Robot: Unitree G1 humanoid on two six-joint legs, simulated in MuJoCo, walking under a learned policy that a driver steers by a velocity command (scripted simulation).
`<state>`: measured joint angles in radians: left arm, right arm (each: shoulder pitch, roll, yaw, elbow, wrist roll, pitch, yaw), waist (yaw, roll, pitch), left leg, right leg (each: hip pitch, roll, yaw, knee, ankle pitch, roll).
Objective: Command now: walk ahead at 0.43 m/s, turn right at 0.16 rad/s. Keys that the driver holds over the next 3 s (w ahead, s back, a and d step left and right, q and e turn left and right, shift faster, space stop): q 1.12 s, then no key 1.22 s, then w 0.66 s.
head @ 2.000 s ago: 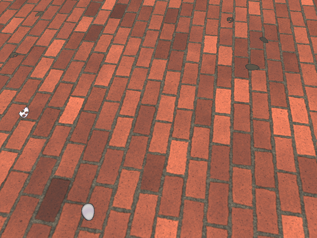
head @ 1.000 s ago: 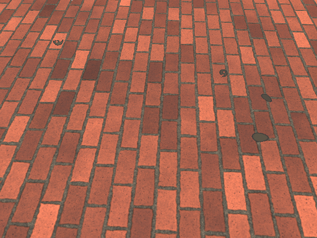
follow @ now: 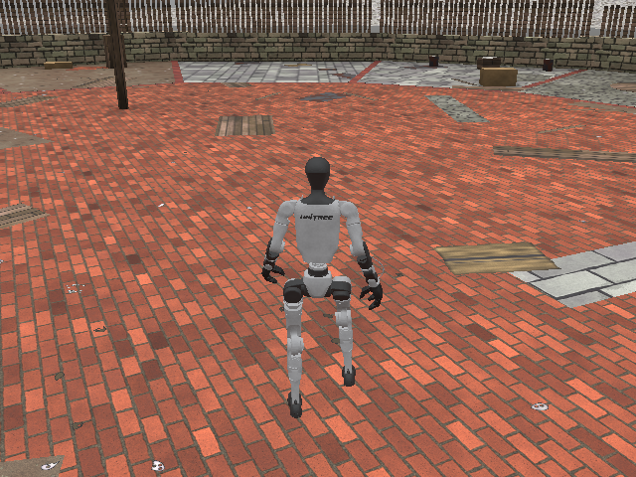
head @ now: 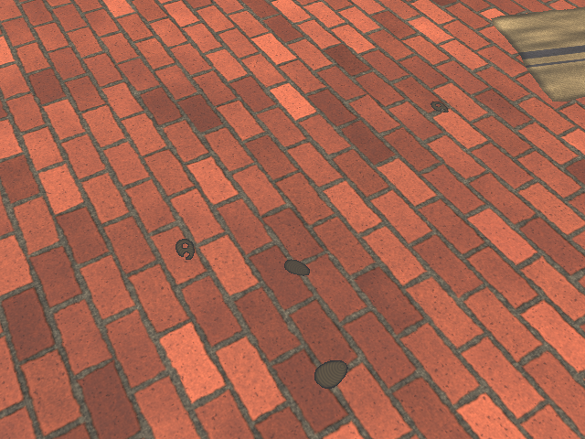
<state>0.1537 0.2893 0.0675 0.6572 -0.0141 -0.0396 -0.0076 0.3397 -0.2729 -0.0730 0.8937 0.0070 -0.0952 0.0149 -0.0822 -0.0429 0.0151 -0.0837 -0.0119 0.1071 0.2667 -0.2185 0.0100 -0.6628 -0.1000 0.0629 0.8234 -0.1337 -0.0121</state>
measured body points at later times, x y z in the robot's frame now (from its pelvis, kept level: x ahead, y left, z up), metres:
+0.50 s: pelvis +0.14 -0.03 -0.01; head +0.17 -0.01 +0.44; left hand +0.23 +0.28 -0.12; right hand +0.33 -0.28 -0.11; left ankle +0.16 +0.09 -0.72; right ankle +0.21 -0.15 -0.75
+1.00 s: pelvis +0.17 -0.01 -0.01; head +0.19 +0.01 +0.44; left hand +0.17 +0.31 -0.11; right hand +0.44 -0.19 -0.09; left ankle +0.14 +0.09 -0.75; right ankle +0.24 -0.13 -0.73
